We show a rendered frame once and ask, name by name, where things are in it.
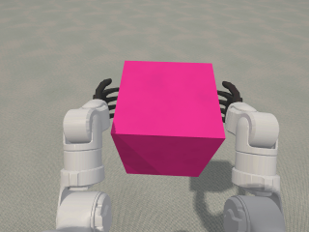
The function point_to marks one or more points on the robot left upper arm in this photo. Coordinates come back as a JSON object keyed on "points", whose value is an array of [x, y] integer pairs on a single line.
{"points": [[84, 211]]}

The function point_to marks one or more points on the left robot hand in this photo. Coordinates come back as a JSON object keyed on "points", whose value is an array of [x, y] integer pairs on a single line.
{"points": [[101, 94]]}

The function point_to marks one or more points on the robot right forearm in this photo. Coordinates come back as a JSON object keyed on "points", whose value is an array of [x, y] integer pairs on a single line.
{"points": [[256, 151]]}

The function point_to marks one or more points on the carton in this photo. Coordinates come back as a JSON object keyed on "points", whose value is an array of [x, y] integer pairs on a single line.
{"points": [[167, 119]]}

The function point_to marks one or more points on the robot right upper arm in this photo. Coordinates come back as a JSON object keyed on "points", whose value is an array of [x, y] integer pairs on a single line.
{"points": [[245, 213]]}

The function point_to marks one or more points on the right robot hand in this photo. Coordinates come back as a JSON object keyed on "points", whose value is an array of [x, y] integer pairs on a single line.
{"points": [[231, 98]]}

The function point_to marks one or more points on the robot left forearm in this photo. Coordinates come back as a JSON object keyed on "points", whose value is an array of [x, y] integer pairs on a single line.
{"points": [[82, 143]]}

